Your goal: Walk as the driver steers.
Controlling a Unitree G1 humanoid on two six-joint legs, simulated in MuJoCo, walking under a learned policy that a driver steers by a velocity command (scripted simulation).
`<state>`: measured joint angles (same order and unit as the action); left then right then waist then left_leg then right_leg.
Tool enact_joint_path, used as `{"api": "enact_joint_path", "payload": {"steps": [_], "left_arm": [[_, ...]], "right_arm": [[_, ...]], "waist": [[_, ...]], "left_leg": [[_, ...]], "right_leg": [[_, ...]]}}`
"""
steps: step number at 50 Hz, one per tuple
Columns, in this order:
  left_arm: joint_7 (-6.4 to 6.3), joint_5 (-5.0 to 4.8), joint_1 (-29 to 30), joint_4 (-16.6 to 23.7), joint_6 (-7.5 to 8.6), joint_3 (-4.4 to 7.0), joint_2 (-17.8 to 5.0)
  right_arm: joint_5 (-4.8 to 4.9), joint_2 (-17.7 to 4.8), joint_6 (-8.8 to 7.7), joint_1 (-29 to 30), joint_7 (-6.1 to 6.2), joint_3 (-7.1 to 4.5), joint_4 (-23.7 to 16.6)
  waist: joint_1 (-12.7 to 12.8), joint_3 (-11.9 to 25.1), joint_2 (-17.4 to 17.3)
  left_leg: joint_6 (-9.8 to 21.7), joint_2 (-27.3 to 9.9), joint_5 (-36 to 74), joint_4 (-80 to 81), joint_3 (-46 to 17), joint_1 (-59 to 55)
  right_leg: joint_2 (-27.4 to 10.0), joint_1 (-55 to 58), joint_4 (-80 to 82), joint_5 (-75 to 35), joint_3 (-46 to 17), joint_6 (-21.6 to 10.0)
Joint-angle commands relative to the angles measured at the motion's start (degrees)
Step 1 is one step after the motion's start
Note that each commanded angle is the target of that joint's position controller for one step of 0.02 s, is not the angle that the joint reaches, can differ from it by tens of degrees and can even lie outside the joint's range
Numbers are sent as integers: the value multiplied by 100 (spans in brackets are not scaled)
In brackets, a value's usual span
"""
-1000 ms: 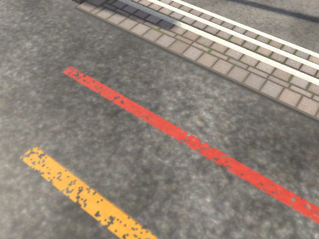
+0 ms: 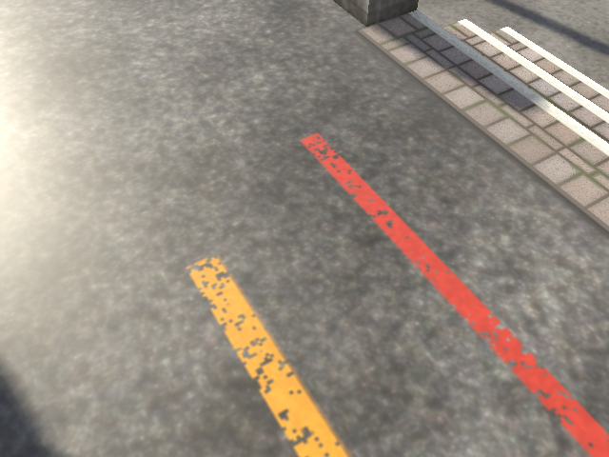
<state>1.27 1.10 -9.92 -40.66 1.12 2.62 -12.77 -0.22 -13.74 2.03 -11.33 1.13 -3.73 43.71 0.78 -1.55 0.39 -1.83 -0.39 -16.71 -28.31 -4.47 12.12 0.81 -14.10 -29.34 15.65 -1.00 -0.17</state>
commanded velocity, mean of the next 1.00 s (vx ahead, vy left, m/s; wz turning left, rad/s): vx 0.28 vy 0.00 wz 0.02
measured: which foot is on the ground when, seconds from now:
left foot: down 0.00-0.42, up 0.44-0.86, down 0.88-1.00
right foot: down 0.00-0.90, up 0.92-1.00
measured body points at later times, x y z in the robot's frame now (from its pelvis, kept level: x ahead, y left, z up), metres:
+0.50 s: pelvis +0.06 -0.02 -0.01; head +0.06 -0.03 +0.44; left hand +0.13 +0.25 -0.11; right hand +0.15 -0.28 -0.14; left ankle -0.02 +0.13 -0.68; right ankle +0.01 -0.10 -0.74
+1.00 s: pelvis +0.29 +0.02 -0.01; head +0.33 +0.03 +0.44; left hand +0.34 +0.30 -0.13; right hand +0.46 -0.24 -0.11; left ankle +0.37 +0.11 -0.74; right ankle +0.15 -0.11 -0.64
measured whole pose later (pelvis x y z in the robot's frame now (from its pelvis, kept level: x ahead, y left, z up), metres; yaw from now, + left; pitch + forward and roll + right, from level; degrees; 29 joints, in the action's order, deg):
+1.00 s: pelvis +0.29 +0.02 -0.01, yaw -1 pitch +2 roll +1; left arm -0.4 -1.8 -21.3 -45.2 4.3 2.7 -15.6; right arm 0.1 -14.5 -5.2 -6.6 -1.5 -3.0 43.8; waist 1.0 -2.0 1.8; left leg 3.8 3.4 -8.1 -27.9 3.1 22.0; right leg -1.5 -20.2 -68.8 21.6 -3.3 -1.5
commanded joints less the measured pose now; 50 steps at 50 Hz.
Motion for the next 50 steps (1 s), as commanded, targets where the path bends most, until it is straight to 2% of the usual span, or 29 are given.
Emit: {"api": "enact_joint_path", "payload": {"steps": [1, 4, 10, 12, 14, 16, 18, 19, 20, 21, 22, 23, 24, 26, 27, 29, 32, 34, 37, 40, 42, 43, 44, 45, 46, 47, 48, 49, 50], "left_arm": [[-15, 9, 294, 519, 50, 173, -657], [-40, -15, 138, 575, 1, 185, -613], [-62, -40, 42, 629, 5, 224, -584], [-86, -60, -54, 611, -16, 232, -544], [-121, -145, -82, 668, 23, 222, -492], [-136, -277, -36, 759, 175, 201, -416], [-109, -316, -133, 767, 343, 213, -435], [-74, -295, -403, 674, 406, 226, -431], [-50, -256, -900, 486, 443, 269, -486], [-52, -191, -1485, 330, 474, 389, -863], [24, -167, -2069, 245, 524, 588, -1581], [50, -101, -2038, 282, 557, 505, -1365], [32, -110, -1755, 332, 571, 411, -1113], [9, -146, -1497, 378, 516, 358, -967], [-13, -148, -1478, 343, 471, 305, -847], [-47, -164, -1704, 173, 416, 255, -702], [-139, -205, -1876, 6, 337, 268, -806], [-186, -188, -1882, -56, 307, 285, -936], [-198, -224, -1984, -206, 328, 299, -1063], [-204, -278, -1921, -344, 299, 310, -1106], [-227, -258, -1810, -374, 241, 335, -1222], [-234, -236, -1707, -353, 207, 309, -1200], [-255, -167, -1585, -244, 218, 260, -1147], [-194, -137, -2329, -118, 291, 17, -324], [-181, -270, -2187, -234, 411, 73, -707], [-156, -437, -1511, -16, 470, 189, -1069], [-164, -417, -1081, 112, 507, 162, -1075], [-181, -291, -874, 136, 505, 177, -1020], [-192, -233, -975, 105, 447, 211, -995]], "right_arm": [[-30, -560, -151, 170, -9, -122, -335], [-13, -559, -227, 55, 12, -110, -250], [11, -503, -246, 63, 42, -82, -174], [43, -569, -225, -79, 51, -113, -98], [102, -743, -231, -287, 41, -162, -74], [126, -901, -331, -480, 8, -178, -38], [178, -881, -431, -298, -4, -149, -43], [209, -791, -450, -80, -22, -119, -79], [221, -650, -458, 242, -40, -75, -162], [205, -325, -505, 524, -27, 10, -314], [217, -327, -640, 683, -8, -2, -558], [224, -683, -747, 690, -14, -103, -573], [242, -756, -785, 493, -61, -146, -463], [164, -594, -775, 409, -124, -114, -319], [121, -559, -754, 458, -161, -122, -291], [95, -376, -716, 519, -243, -64, -255], [78, -170, -718, 1079, -279, 51, -428], [103, -112, -763, 1488, -325, 112, -549], [155, -252, -802, 1896, -389, 113, -707], [159, -463, -851, 1939, -434, 57, -806], [127, -734, -845, 1361, -399, -76, -692], [122, -956, -821, 503, -353, -202, -461], [83, -1214, -786, -598, -280, -297, -220], [-32, -1741, -776, -1261, -260, -403, -104], [51, -1217, -766, -1301, -260, -271, -18], [101, -991, -745, -741, -231, -189, -60], [90, -831, -731, -332, -214, -128, -132], [32, -705, -743, -65, -229, -82, -133], [-45, -590, -785, 93, -240, -41, -145]], "waist": [[-7, 293, -474], [18, 203, -413], [7, 171, -188], [-40, 249, -287], [-160, -90, -670], [-237, -496, -1070], [-110, -672, -1166], [69, -591, -1144], [329, -451, -947], [502, -273, -154], [581, -139, 1507], [494, -226, 1419], [255, -389, 851], [127, -225, 233], [118, -144, 297], [153, -15, 542], [255, -128, 374], [342, -244, 445], [413, -424, 569], [238, -399, 625], [-145, 150, 790], [-587, 683, 757], [-1055, 1386, 578], [-701, 2425, -1008], [-844, 2700, -1187], [-755, 1478, -1002], [-573, 905, -548], [-367, 499, -279], [-126, 384, -378]], "left_leg": [[383, -351, 596, 446, -380, 60], [331, -304, 698, 374, -343, 151], [328, -255, 777, 313, -329, 129], [471, -199, -433, 406, -346, 98], [886, -519, -2196, 796, -932, 273], [1384, -1214, -3053, 1343, -2062, 333], [1516, -1415, -2624, 1343, -2319, 539], [1382, -1262, -2220, 1136, -1983, 709], [1129, -921, -1713, 716, -1447, 1150], [729, -299, -1040, -519, -559, 1721], [353, 417, -934, -2463, 265, 2823], [368, 305, -1670, -3477, -213, 3653], [489, 17, -1314, -3990, -330, 3944], [603, -337, -340, -3836, -102, 3999], [585, -472, -18, -3560, -17, 3754], [444, -435, 410, -3153, 260, 3417], [243, -315, 1047, -2077, 478, 3293], [185, -183, 1628, -1179, 595, 2855], [214, -52, 1920, -509, 650, 2386], [489, 15, 1630, -127, 604, 2219], [740, 308, 1340, -52, 822, 1247], [940, 411, 1473, 36, 889, 73], [1251, -257, 1479, -241, 166, -1754], [2248, -2009, 403, -6, -2769, -3968], [2334, -2213, -387, 959, -4100, -3868], [2023, -1966, -561, 1173, -3147, -2938], [1827, -1731, -197, 1308, -2362, -1973], [1719, -1498, 317, 1498, -1881, -1131], [1640, -1279, 661, 1672, -1497, -568]], "right_leg": [[-239, 141, 234, -643, -173, -40], [-259, 188, 186, -867, -199, -82], [-280, 224, 162, -978, -207, -17], [-37, 107, -67, 157, 52, -28], [197, -516, -642, 1320, 321, -71], [185, -1092, -1332, 1250, 395, -159], [7, -1025, -1215, 1192, 179, -388], [-11, -540, -694, 1094, 173, -504], [-33, 345, -101, 786, 40, -580], [-544, 1021, 527, 996, -1012, -775], [-1714, 1879, 1550, 1057, -3411, -1445], [-2287, 2094, 1823, 578, -4429, -1852], [-2216, 2170, 1583, 76, -3825, -1759], [-1770, 2184, 1527, -825, -2566, -1372], [-1551, 2058, 1589, -1518, -2036, -1185], [-1281, 1917, 1693, -2496, -1347, -1058], [-1140, 1686, 1869, -2658, -865, -1028], [-1031, 1316, 1995, -2322, -614, -978], [-1218, 1161, 2133, -1974, -638, -1042], [-1446, 1661, 1790, -2865, -607, -931], [-1396, 1893, 910, -4872, -440, -780], [-1193, 1642, -52, -5511, -246, -639], [-1003, 472, -1461, -4455, -208, -467], [19, -1818, -3986, -303, -132, -45], [213, -2454, -4853, 1525, -890, -82], [-147, -2975, -5009, 1195, -752, -121], [-464, -2855, -4724, 679, -560, -168], [-651, -2632, -4354, 381, -443, -146], [-831, -2243, -4097, 159, -478, -137]]}}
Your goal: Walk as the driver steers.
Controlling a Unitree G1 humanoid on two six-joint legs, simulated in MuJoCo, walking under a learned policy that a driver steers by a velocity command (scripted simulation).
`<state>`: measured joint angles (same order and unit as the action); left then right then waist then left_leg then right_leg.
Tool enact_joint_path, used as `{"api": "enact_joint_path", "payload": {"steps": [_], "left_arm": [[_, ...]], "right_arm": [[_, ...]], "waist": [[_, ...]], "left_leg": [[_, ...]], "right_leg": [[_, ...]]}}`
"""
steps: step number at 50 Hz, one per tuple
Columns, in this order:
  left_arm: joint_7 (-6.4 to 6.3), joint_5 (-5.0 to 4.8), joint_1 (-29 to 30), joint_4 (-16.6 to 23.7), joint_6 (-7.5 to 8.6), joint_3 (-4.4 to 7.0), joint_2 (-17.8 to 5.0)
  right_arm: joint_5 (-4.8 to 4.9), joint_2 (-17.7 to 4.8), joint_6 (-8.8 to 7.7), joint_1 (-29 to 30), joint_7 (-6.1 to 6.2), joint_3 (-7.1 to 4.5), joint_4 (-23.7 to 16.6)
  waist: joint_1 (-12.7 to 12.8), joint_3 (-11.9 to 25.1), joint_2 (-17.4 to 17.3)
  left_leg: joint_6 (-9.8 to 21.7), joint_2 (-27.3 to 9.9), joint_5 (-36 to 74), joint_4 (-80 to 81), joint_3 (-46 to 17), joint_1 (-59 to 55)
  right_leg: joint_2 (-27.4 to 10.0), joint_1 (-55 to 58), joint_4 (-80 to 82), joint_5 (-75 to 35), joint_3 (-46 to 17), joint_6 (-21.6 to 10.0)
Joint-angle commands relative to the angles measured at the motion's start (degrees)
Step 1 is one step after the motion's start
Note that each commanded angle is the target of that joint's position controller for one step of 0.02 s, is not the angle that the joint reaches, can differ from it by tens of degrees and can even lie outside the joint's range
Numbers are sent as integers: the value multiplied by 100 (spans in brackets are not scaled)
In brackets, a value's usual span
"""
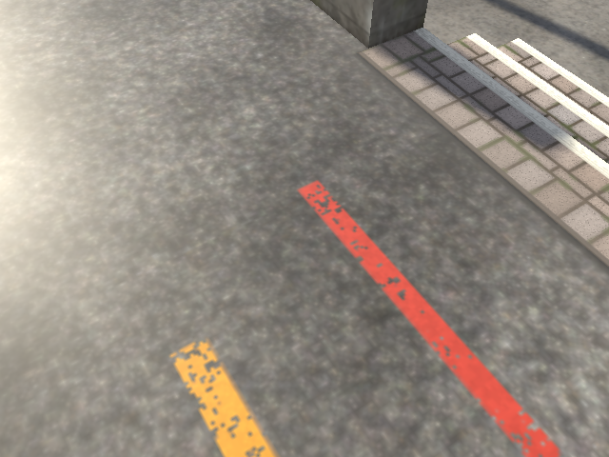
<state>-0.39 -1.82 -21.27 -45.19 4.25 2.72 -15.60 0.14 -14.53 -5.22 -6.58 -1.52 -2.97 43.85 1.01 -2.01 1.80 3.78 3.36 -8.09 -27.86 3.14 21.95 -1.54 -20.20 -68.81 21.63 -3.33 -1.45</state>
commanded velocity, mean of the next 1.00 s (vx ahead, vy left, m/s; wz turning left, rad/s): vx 0.50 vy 0.00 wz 0.00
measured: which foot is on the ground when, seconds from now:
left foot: down 0.00-0.40, up 0.42-0.92, down 0.94-1.00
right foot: up 0.00-0.38, down 0.40-0.96, up 0.98-1.00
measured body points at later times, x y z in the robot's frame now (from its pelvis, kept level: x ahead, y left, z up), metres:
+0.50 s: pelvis +0.27 -0.07 +0.00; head +0.30 -0.08 +0.45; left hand +0.43 +0.19 -0.09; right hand +0.31 -0.35 -0.13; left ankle +0.14 +0.08 -0.64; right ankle +0.34 -0.16 -0.73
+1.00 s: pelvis +0.53 -0.01 -0.01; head +0.57 +0.00 +0.44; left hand +0.54 +0.27 -0.14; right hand +0.74 -0.26 -0.09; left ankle +0.63 +0.08 -0.73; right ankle +0.36 -0.16 -0.67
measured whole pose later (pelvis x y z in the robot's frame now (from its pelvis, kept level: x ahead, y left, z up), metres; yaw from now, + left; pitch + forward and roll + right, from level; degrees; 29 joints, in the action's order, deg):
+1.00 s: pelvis +0.53 -0.01 -0.01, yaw +1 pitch +2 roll -1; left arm -0.3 -0.9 -21.5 -50.2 3.3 2.6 -17.1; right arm 0.4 -15.6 -5.3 -3.6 -2.3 -2.2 43.0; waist 2.6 -2.0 0.5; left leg 3.1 0.4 -8.0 -32.4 2.1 26.5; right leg -0.2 -9.4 -50.9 27.4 -1.9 -0.8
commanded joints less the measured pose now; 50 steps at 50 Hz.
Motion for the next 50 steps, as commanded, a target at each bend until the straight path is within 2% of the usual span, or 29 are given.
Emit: {"api": "enact_joint_path", "payload": {"steps": [1, 3, 6, 10, 14, 17, 18, 19, 20, 21, 22, 23, 24, 25, 26, 29, 31, 36, 39, 41, 44, 45, 46, 47, 48, 49, 50], "left_arm": [[-24, 69, 6, 499, 64, 180, -585], [-41, 101, -19, 491, -40, 135, -417], [-64, 165, 631, 714, -46, 86, -381], [8, 118, 1484, 896, 34, 1, -262], [149, 52, 2079, 1119, 80, -11, -363], [228, 66, 1995, 1174, 118, 29, -520], [229, 81, 1655, 1093, 131, 75, -605], [193, 113, 917, 865, 134, 201, -833], [139, 165, -130, 659, 119, 340, -1252], [141, 220, -526, 557, 70, 463, -1793], [168, 177, -619, 575, 61, 316, -1218], [165, 178, -212, 619, 72, 222, -992], [161, 189, 158, 681, 70, 180, -884], [179, 202, 432, 680, 76, 141, -756], [185, 237, 576, 686, 108, 107, -655], [196, 175, 588, 562, 205, 133, -679], [160, 169, 465, 440, 213, 170, -785], [63, 131, 158, 175, 124, 198, -930], [47, 94, -140, -40, 68, 219, -1010], [26, 76, -222, -157, 12, 236, -1036], [-20, 56, -143, -247, -68, 276, -1122], [-33, 57, -43, -244, -96, 287, -1174], [-45, 69, 39, -237, -134, 263, -1130], [-66, 144, 17, -154, -146, 169, -937], [-17, 187, -605, 6, -42, -19, -352], [1, 130, -533, -70, 92, -32, -407], [46, -38, -55, 57, 176, 108, -903]], "right_arm": [[-78, -484, -86, -304, 11, -116, -142], [-13, -564, -159, -353, 0, -134, -20], [7, -798, -171, -532, 64, -180, 113], [89, -1020, -108, -914, 106, -202, 262], [140, -1127, 1, -1357, 81, -201, 455], [141, -1205, 106, -1416, 101, -219, 539], [144, -1240, 143, -1316, 110, -219, 537], [111, -1140, 166, -1306, 116, -178, 531], [-5, -849, 149, -1282, 127, -49, 378], [21, -244, 19, -1921, 91, 137, 252], [107, -715, -81, -1727, 62, 40, 344], [231, -1050, -131, -1251, 38, -61, 202], [204, -979, -138, -910, 60, -38, 116], [102, -917, -117, -722, 81, -48, 70], [64, -862, -64, -793, 90, -68, 79], [44, -598, 103, -929, 103, -22, 121], [-1, -564, 141, -578, 119, -10, -12], [19, -416, 68, 333, 47, 50, -256], [61, -431, 25, 832, -26, 64, -431], [88, -480, -1, 1031, -92, 54, -550], [75, -634, -43, 884, -159, 2, -572], [63, -738, -52, 560, -150, -53, -494], [46, -920, -51, -158, -114, -169, -270], [23, -1246, -40, -1149, -55, -304, -16], [-61, -1834, 6, -1778, -12, -446, 72], [33, -1459, 21, -1874, -31, -335, 107], [64, -1169, 13, -1507, -28, -233, 72]], "waist": [[-15, 383, -624], [95, 239, -629], [-27, 2, -481], [-362, -42, -360], [-589, -93, -409], [-434, -37, -563], [-193, 123, -599], [153, 588, -471], [556, 1461, 0], [329, 2127, 1588], [510, 2246, 1200], [472, 1415, 767], [332, 980, 328], [192, 595, 119], [9, 522, 238], [-176, 408, 253], [-131, 219, 142], [160, -49, 178], [343, -191, 182], [349, -265, 205], [157, -137, 291], [-45, 71, 352], [-419, 509, 287], [-802, 1256, 37], [-650, 2096, -1254], [-730, 2404, -1638], [-709, 1537, -1196]], "left_leg": [[1100, -1545, -83, 1801, -2040, -1202], [1186, -1483, 229, 2040, -1647, -763], [1173, -1399, 540, 2206, -1250, -685], [926, -1265, 593, 2124, -859, -973], [836, -1568, 408, 1767, -982, -1682], [673, -1786, 814, 1341, -1115, -2159], [572, -1706, 1456, 942, -1015, -2173], [427, -1403, 2243, 17, -760, -2010], [191, -1050, 1536, -1633, -423, -1123], [-245, -65, -1352, -3708, -187, 1244], [-225, -170, -2406, -4515, -963, 1979], [-151, -460, -2012, -4717, -957, 2377], [-142, -738, -1508, -4522, -789, 2266], [-175, -903, -1171, -4151, -731, 2107], [-199, -1049, -913, -3892, -775, 1762], [-337, -1081, -568, -3449, -690, 1479], [-443, -1106, -141, -2895, -675, 1752], [-479, -927, 1239, -1162, -491, 1542], [-427, -807, 1359, -616, -414, 1457], [-310, -776, 1134, -366, -459, 1542], [-79, -654, 538, -116, -385, 1182], [20, -497, 398, -32, -235, 652], [166, -307, 444, 102, -55, -349], [422, -728, 637, -125, -479, -1955], [1293, -2195, -115, 15, -2961, -4258], [1525, -2550, -809, 914, -4510, -4514], [1245, -2374, -1159, 1059, -3827, -3855]], "right_leg": [[-651, -1384, -8, -524, -218, 27], [-728, -1296, 357, -622, -110, 135], [-797, -1619, 1340, -1434, -37, 285], [-562, -1405, 2867, -2516, 160, 282], [-419, -1451, 3543, -2386, 170, 149], [-272, -1158, 3876, -1707, 242, -87], [-133, -632, 4064, -1630, 389, -191], [24, 434, 4150, -1627, 521, -344], [-747, 2074, 3925, -1982, -279, -671], [-2015, 4029, 4527, -854, -2954, -1591], [-2110, 4133, 5107, -165, -3865, -1641], [-1947, 3530, 5151, -276, -3066, -1400], [-1713, 2810, 5204, -845, -2363, -1275], [-1486, 2164, 5381, -1436, -1877, -1225], [-1330, 1774, 5549, -1780, -1556, -1166], [-1172, 1345, 5932, -2374, -994, -1253], [-1154, 1338, 6090, -2608, -731, -1284], [-902, 1374, 6223, -2363, -111, -1020], [-1048, 1672, 6136, -2211, -96, -1006], [-1231, 2040, 5976, -2313, -152, -961], [-1392, 2463, 5544, -3036, -191, -820], [-1322, 2486, 5152, -3863, -111, -746], [-1068, 2334, 4299, -4639, 101, -615], [-783, 1522, 2946, -4076, 319, -428], [115, -867, 669, -1663, 581, 19], [449, -1810, -254, 1171, -232, 38], [97, -2335, -634, 927, -406, -46]]}}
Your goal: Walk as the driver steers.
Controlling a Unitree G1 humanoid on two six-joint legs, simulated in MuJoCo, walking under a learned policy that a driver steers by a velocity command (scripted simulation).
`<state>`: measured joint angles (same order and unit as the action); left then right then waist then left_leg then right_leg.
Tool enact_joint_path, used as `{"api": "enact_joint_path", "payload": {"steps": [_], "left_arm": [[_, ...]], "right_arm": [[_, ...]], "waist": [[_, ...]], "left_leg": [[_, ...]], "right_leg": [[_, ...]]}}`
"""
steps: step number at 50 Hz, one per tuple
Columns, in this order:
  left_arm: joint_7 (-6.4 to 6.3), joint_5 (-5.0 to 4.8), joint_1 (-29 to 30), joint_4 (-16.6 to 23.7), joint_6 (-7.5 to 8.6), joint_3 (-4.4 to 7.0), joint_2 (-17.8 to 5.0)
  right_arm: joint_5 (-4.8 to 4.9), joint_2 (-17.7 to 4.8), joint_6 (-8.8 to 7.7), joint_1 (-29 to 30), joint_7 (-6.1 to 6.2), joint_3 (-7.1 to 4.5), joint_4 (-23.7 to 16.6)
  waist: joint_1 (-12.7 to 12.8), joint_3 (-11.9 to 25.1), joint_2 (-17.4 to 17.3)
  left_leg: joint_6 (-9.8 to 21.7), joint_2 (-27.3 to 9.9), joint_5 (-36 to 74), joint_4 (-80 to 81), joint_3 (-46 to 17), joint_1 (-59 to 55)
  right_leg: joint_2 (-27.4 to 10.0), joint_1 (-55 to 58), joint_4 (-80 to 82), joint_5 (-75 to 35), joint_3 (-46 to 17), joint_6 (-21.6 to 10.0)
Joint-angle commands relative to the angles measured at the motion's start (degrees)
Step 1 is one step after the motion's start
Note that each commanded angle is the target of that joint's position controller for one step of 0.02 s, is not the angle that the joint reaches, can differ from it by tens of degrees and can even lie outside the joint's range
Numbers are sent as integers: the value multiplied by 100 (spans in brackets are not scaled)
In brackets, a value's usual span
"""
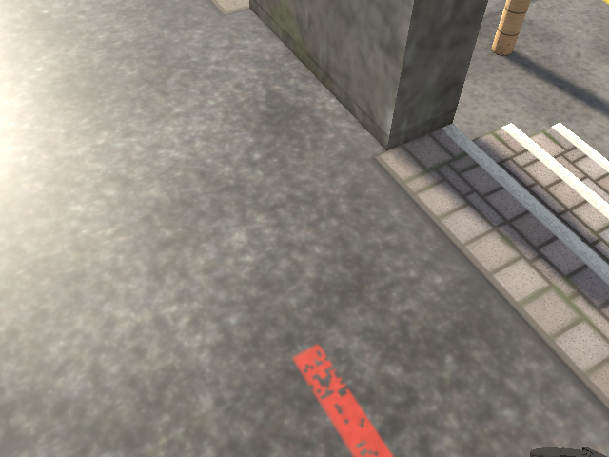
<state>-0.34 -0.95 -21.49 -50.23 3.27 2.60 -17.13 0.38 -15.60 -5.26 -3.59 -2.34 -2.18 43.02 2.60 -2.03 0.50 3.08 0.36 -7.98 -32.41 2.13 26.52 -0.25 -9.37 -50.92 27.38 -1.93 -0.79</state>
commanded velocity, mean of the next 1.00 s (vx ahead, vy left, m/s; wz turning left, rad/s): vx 0.50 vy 0.00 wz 0.10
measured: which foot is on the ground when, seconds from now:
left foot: down 0.00-0.50, up 0.52-1.00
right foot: up 0.00-0.46, down 0.48-1.00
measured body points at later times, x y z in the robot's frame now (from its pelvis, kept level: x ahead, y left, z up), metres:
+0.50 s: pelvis +0.27 -0.03 +0.00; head +0.30 -0.04 +0.45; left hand +0.50 +0.20 -0.08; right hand +0.25 -0.32 -0.14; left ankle +0.10 +0.09 -0.72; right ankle +0.39 -0.13 -0.73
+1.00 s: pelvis +0.53 -0.02 +0.00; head +0.56 +0.00 +0.45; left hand +0.52 +0.27 -0.13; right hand +0.75 -0.23 -0.09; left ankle +0.68 +0.12 -0.71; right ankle +0.39 -0.14 -0.72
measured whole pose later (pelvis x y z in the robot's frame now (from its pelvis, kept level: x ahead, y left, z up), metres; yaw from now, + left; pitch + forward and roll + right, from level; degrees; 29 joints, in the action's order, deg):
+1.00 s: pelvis +0.53 -0.02 +0.00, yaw +8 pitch +2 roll -2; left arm -0.4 -0.4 -17.7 -52.1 3.6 3.5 -16.4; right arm 1.1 -14.6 -2.8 -5.3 -2.9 -2.3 43.9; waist 3.7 -1.1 -1.6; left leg 3.3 -3.3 -2.2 -33.9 1.0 33.7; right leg 1.4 6.4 -12.1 20.2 10.2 0.3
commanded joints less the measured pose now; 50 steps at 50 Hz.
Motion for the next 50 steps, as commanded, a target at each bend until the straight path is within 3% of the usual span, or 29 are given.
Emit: {"api": "enact_joint_path", "payload": {"steps": [1, 2, 3, 6, 10, 14, 17, 19, 22, 23, 24, 25, 26, 27, 28, 29, 30, 31, 34, 37, 42, 47, 50], "left_arm": [[43, -156, 347, 670, 305, 121, -777], [21, -62, 555, 697, 294, 132, -726], [7, -4, 496, 674, 236, 162, -681], [-7, 33, 287, 597, 62, 123, -410], [-14, 87, 1018, 823, 55, 101, -321], [79, 52, 1788, 1007, 133, 29, -148], [178, 4, 2289, 1191, 180, 6, -155], [250, -8, 2465, 1299, 213, 8, -201], [305, 7, 2146, 1261, 246, 72, -393], [288, 23, 1629, 1116, 252, 152, -526], [237, 44, 740, 836, 247, 293, -801], [172, 99, -287, 655, 216, 404, -1235], [211, 98, -383, 550, 193, 444, -1489], [214, 32, -272, 622, 193, 292, -896], [191, 40, 154, 683, 198, 228, -727], [190, 71, 531, 740, 197, 202, -666], [204, 106, 775, 762, 206, 167, -524], [207, 159, 887, 762, 232, 137, -441], [205, 120, 889, 639, 315, 165, -504], [120, 162, 709, 462, 315, 212, -631], [35, 143, 534, 255, 285, 229, -743], [-4, 53, 274, 6, 117, 283, -821], [-85, 14, 480, 59, -19, 355, -1028]], "right_arm": [[30, -910, 22, -1393, 62, -262, 73], [-6, -738, 18, -1063, 47, -210, 42], [-57, -592, -13, -870, 38, -165, 15], [-52, -654, -104, -830, 44, -190, 112], [-33, -826, -79, -1153, 152, -228, 315], [25, -943, -12, -1522, 209, -232, 494], [50, -989, 70, -1846, 223, -242, 670], [65, -1020, 137, -1936, 244, -261, 757], [82, -1122, 215, -1823, 283, -310, 792], [83, -1150, 245, -1687, 291, -314, 772], [48, -1020, 265, -1669, 300, -261, 731], [-103, -725, 245, -1750, 312, -133, 569], [-37, -58, 108, -2476, 245, 42, 558], [85, -742, -6, -2055, 206, -99, 612], [212, -957, -80, -1526, 174, -171, 443], [186, -880, -100, -1260, 202, -157, 396], [91, -826, -76, -1136, 219, -183, 380], [66, -747, -20, -1264, 219, -191, 408], [51, -488, 153, -1369, 245, -157, 447], [43, -454, 201, -894, 243, -154, 302], [69, -318, 143, -144, 131, -104, 54], [78, -313, 148, 423, -29, -91, -345], [64, -526, 172, 100, -110, -205, -456]], "waist": [[-707, 976, -706], [-545, 559, -407], [-349, 414, -530], [-135, 331, -562], [-297, 80, -352], [-597, -75, -336], [-773, -216, -324], [-762, -252, -364], [-472, -26, -509], [-150, 288, -524], [235, 894, -397], [532, 1797, 359], [95, 2347, 1849], [340, 2003, 1082], [279, 1194, 788], [110, 776, 313], [-31, 463, 201], [-209, 441, 352], [-373, 314, 366], [-246, 85, 262], [51, -127, 231], [198, -311, 191], [-119, 45, 424]], "left_leg": [[1133, -1872, -899, 1623, -2966, -3482], [1044, -1632, -468, 1821, -2436, -2702], [972, -1439, -106, 2001, -2071, -2195], [1080, -1258, 561, 2394, -1485, -1591], [1051, -1171, 1029, 2565, -1014, -1772], [871, -1054, 923, 2585, -671, -2005], [867, -1252, 902, 2411, -707, -2482], [818, -1432, 1109, 2200, -772, -2866], [660, -1534, 2186, 1654, -780, -3194], [559, -1382, 3090, 1051, -626, -3126], [397, -1066, 3333, -17, -397, -2704], [188, -670, 1580, -1881, -125, -1468], [-120, 378, -2327, -3575, -347, 754], [-52, 55, -2524, -4141, -977, 1385], [21, -221, -1991, -4140, -836, 1678], [-4, -502, -1470, -3895, -674, 1496], [-53, -664, -1148, -3569, -636, 1314], [-87, -797, -921, -3398, -679, 960], [-248, -874, -613, -2960, -605, 830], [-362, -896, 233, -2194, -674, 1280], [-283, -648, 1417, -762, -466, 1072], [-50, -526, 880, -185, -280, 1408], [226, -138, -3, -166, 185, 678]], "right_leg": [[-350, -3402, -2223, -188, -337, -166], [-563, -3207, -1863, -622, -228, -138], [-739, -2860, -1564, -942, -263, -117], [-831, -2458, -1203, -1350, -186, 42], [-848, -2980, -35, -2402, -140, 214], [-630, -2785, 1295, -3295, 70, 188], [-517, -2871, 1798, -3236, 114, 120], [-465, -2936, 2024, -2935, 83, 2], [-268, -2305, 2245, -2331, 208, -239], [-81, -1515, 2397, -2337, 387, -371], [-73, -171, 2374, -2520, 396, -558], [-1194, 1604, 2162, -2771, -886, -934], [-2241, 3216, 2915, -1480, -3575, -1807], [-2106, 2981, 3279, -736, -3683, -1607], [-1933, 2240, 3407, -920, -2850, -1384], [-1716, 1466, 3557, -1500, -2268, -1287], [-1519, 865, 3731, -2010, -1838, -1255], [-1389, 500, 3891, -2300, -1556, -1223], [-1294, 79, 4266, -2772, -968, -1316], [-1267, 165, 4475, -2934, -435, -1247], [-1169, 375, 4609, -2954, 416, -966], [-1533, 1453, 4202, -3505, 717, -834], [-1584, 1749, 3198, -5851, 979, -628]]}}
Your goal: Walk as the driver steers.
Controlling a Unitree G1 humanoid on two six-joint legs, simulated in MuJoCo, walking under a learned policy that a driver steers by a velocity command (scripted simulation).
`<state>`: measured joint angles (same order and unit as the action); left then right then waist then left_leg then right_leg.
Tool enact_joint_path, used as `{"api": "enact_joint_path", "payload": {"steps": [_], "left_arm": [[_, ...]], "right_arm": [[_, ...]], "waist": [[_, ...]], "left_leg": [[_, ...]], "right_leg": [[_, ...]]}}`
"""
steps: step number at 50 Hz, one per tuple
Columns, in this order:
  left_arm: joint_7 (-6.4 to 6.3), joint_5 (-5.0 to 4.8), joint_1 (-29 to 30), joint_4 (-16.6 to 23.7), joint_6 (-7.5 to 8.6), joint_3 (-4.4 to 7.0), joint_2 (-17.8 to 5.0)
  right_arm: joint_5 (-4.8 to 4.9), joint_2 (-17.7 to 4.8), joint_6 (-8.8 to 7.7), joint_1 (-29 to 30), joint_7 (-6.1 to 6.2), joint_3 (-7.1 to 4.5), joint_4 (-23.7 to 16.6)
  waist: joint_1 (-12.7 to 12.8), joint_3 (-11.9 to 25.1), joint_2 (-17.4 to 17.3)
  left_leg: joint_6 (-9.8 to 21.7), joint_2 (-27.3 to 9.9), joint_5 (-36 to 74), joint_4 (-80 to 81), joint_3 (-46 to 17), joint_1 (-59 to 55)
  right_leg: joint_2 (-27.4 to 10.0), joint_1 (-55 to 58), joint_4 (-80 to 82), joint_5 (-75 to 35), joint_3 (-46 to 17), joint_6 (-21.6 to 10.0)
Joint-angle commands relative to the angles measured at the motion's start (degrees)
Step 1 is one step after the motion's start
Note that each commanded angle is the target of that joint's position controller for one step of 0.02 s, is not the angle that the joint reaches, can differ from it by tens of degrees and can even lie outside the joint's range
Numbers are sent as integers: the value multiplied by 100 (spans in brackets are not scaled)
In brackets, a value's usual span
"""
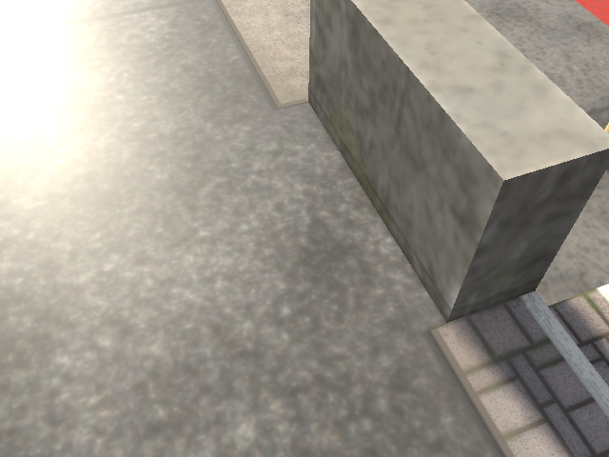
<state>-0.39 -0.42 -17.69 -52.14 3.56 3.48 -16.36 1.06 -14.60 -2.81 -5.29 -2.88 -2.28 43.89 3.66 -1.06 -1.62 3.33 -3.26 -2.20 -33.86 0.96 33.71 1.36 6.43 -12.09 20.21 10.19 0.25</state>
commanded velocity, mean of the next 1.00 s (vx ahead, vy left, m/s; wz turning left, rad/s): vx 0.14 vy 0.00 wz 0.56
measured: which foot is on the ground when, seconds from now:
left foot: up 0.00-0.02, down 0.04-0.54, up 0.56-0.94, down 0.96-1.00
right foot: down 0.00-0.06, up 0.08-0.52, down 0.54-0.96, up 0.98-1.00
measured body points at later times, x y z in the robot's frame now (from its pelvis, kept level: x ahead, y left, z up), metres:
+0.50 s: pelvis +0.21 +0.03 +0.01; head +0.24 +0.05 +0.45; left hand +0.31 +0.34 -0.09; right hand +0.40 -0.23 -0.09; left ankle +0.16 +0.10 -0.73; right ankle +0.34 -0.08 -0.71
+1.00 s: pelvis +0.22 +0.05 +0.00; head +0.24 +0.10 +0.45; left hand +0.18 +0.37 -0.12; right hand +0.51 -0.10 -0.08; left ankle +0.17 +0.14 -0.73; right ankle +0.33 -0.07 -0.71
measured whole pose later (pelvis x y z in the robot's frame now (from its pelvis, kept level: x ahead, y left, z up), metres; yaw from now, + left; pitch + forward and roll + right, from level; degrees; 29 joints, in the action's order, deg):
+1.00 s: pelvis +0.22 +0.05 +0.00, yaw +36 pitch +1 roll -1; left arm -1.2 0.4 -6.2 -43.5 -1.3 4.3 -18.3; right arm 0.1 -17.8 3.8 -11.7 0.1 -4.5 35.7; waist 0.4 -3.7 1.9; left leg 1.8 0.2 -17.7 -34.1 -0.3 17.8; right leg -5.6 -22.3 -41.6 23.8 4.1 3.2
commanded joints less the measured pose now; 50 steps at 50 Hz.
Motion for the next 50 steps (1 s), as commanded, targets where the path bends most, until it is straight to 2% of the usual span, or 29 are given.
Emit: {"api": "enact_joint_path", "payload": {"steps": [1, 2, 3, 4, 5, 6, 7, 8, 12, 15, 18, 22, 25, 26, 27, 28, 29, 30, 31, 32, 34, 36, 40, 44, 46, 47, 48, 49, 50], "left_arm": [[-119, -35, 188, 285, -109, 278, -1142], [-161, -24, 207, 343, -146, 241, -1068], [-170, 152, 47, 523, -82, 114, -774], [-64, 195, -324, 759, 120, -89, -182], [34, 17, 188, 753, 320, 27, -769], [52, -134, 595, 918, 395, 46, -873], [4, -61, 663, 892, 387, 47, -812], [-59, 68, 697, 890, 322, 103, -885], [-137, 148, 415, 963, -3, 73, -651], [-177, 159, 746, 1092, -88, 37, -556], [-124, 95, 1205, 1236, -104, 29, -564], [-36, 58, 1636, 1380, -62, 45, -627], [-5, 66, 1444, 1355, 28, 115, -768], [-11, 78, 1236, 1295, 72, 139, -790], [-46, 152, 1020, 1283, 101, 194, -1011], [-117, 257, 979, 1350, 56, 249, -1362], [-103, 342, 667, 1181, -38, 255, -1289], [-87, 199, 784, 1305, -58, 185, -974], [-105, 170, 902, 1367, -93, 131, -735], [-109, 144, 1087, 1404, -139, 102, -664], [-147, 138, 1270, 1387, -230, 107, -749], [-174, 155, 1282, 1385, -304, 141, -777], [-170, 125, 1280, 1362, -363, 243, -995], [-111, 31, 1284, 1296, -389, 303, -1142], [-112, -67, 1377, 1249, -407, 311, -1150], [-107, -91, 1203, 1151, -415, 285, -1006], [-70, -6, 936, 1067, -425, 223, -720], [-64, 237, 1141, 1428, -413, 134, -497], [-128, 168, 1721, 1548, -372, 225, -739]], "right_arm": [[-3, -793, -55, -323, -52, -307, -432], [19, -1110, -40, -1259, 5, -497, -189], [12, -1719, 10, -2012, 145, -677, -93], [-36, -1934, -25, -1579, 152, -646, -322], [-81, -1461, -43, -1576, 123, -506, -421], [-117, -1218, -68, -1302, 145, -442, -490], [-70, -1115, -74, -1012, 142, -420, -526], [-35, -960, -50, -760, 175, -381, -590], [-130, -1192, -24, -575, 248, -440, -697], [-29, -1250, 94, -617, 361, -466, -684], [2, -1238, 287, -686, 485, -465, -687], [-19, -1222, 435, -796, 538, -455, -694], [-14, -1173, 461, -595, 548, -427, -802], [-5, -1136, 450, -432, 544, -402, -853], [-55, -971, 427, -467, 530, -343, -932], [-140, -646, 392, -885, 520, -255, -959], [-57, -864, 390, -1219, 517, -304, -1012], [-93, -1360, 393, -1443, 499, -440, -815], [-37, -1484, 455, -1206, 496, -515, -732], [0, -1372, 551, -1120, 516, -513, -690], [11, -1066, 648, -961, 508, -435, -795], [75, -863, 661, -771, 481, -379, -950], [4, -786, 636, -540, 401, -321, -1144], [-3, -913, 665, -603, 284, -370, -1186], [-16, -893, 666, -899, 233, -411, -1082], [-33, -966, 662, -1105, 248, -463, -989], [-43, -1319, 648, -1251, 310, -574, -991], [-96, -2026, 622, -1166, 383, -692, -1191], [-308, -1811, 473, -1270, 338, -630, -1216]], "waist": [[-568, 308, 663], [-1019, 802, 477], [-1169, 1406, -481], [-580, 2057, -1583], [-955, 2168, -781], [-898, 1506, -466], [-661, 958, 234], [-504, 733, 303], [-142, 633, -56], [-225, 791, -177], [-405, 882, -345], [-557, 739, -465], [-395, 651, -687], [-209, 608, -749], [-180, 829, -485], [-451, 1128, 738], [-525, 1262, 1985], [-474, 1148, 1343], [-403, 967, 888], [-439, 753, 663], [-462, 482, 798], [-386, 499, 1080], [-250, 744, 1194], [-267, 707, 1248], [-486, 670, 1148], [-532, 650, 962], [-474, 500, -75], [-363, 303, -1780], [-812, 544, -1165]], "left_leg": [[338, 464, -674, 62, 467, -832], [551, 662, -424, 339, 395, -2209], [982, -463, 279, 336, -1334, -3922], [2194, -1753, 329, 1204, -4514, -5472], [1974, -1639, 980, 1349, -4140, -5395], [1749, -1422, 1935, 1206, -3091, -4758], [1515, -1121, 2524, 1208, -2371, -3868], [1381, -964, 2647, 1307, -2023, -3243], [1365, -596, 3446, 1542, -1534, -2076], [1120, -365, 3265, 1352, -1394, -2083], [839, -277, 2572, 1177, -1612, -2246], [774, -377, 1805, 865, -2295, -2591], [657, -300, 1481, 538, -2785, -2739], [518, -126, 1205, 370, -2790, -2595], [306, 132, 546, -106, -2611, -2186], [-38, 823, -1792, -1267, -1802, -1318], [-351, 1270, -4101, -2336, -1185, -254], [-569, 877, -3809, -3300, -1213, -70], [-697, 746, -3358, -3684, -1093, 15], [-799, 649, -3059, -3762, -975, 33], [-888, 488, -2558, -3463, -673, -118], [-905, 436, -2334, -2962, -393, -258], [-810, 148, -2087, -1837, -200, -809], [-576, 145, -1831, -851, 58, -1364], [-314, 275, -1179, 162, 264, -1936], [-124, 386, -863, 631, 206, -2427], [223, -223, 145, 1252, -853, -3031], [1245, -1688, 1323, 1499, -3009, -3240], [1688, -1808, 967, 1658, -3210, -2773]], "right_leg": [[-1644, 52, -1540, -5891, -90, -622], [-1380, -544, -2802, -5719, 68, -427], [-981, -2097, -4765, -3421, 135, -134], [370, -4345, -6701, 1357, -685, 227], [-11, -4733, -7022, 1349, -1661, 109], [-245, -4853, -6869, 1012, -1557, 24], [-495, -4705, -6364, 665, -1473, 57], [-653, -4446, -5927, 467, -1433, 108], [-511, -3745, -4998, -24, -1334, 386], [-328, -3726, -4019, -672, -1347, 534], [-173, -3667, -3280, -1239, -1446, 566], [-3, -3708, -2561, -1025, -1632, 492], [51, -3246, -1739, -943, -1676, 295], [-16, -2754, -1090, -1532, -1622, 176], [-610, -1839, -891, -2536, -1958, -67], [-1779, -770, -1076, -4642, -2962, -685], [-2709, -344, -926, -5226, -4419, -1713], [-2678, -490, -945, -4803, -4203, -1778], [-2269, -691, -1057, -4417, -3407, -1502], [-1903, -967, -1012, -3955, -2843, -1285], [-1576, -1462, -749, -3216, -2254, -1172], [-1458, -1462, -607, -3083, -1913, -1239], [-1731, -1369, -555, -3004, -1590, -1359], [-1896, -1452, -647, -2466, -1400, -1245], [-1839, -1668, -990, -2029, -1184, -958], [-1678, -1996, -1381, -1575, -968, -652], [-1217, -2865, -2479, -559, -417, -108], [-277, -4478, -3974, 1644, -185, 424], [-200, -4511, -5012, 1812, -1169, 366]]}}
